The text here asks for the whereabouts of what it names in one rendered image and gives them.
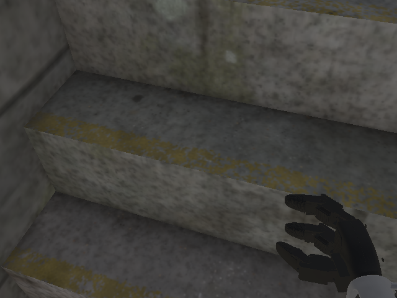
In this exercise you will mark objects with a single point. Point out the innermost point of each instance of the right robot hand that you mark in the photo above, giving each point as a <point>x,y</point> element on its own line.
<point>350,247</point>

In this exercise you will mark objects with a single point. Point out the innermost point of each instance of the robot right forearm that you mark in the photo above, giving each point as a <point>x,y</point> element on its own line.
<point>370,286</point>

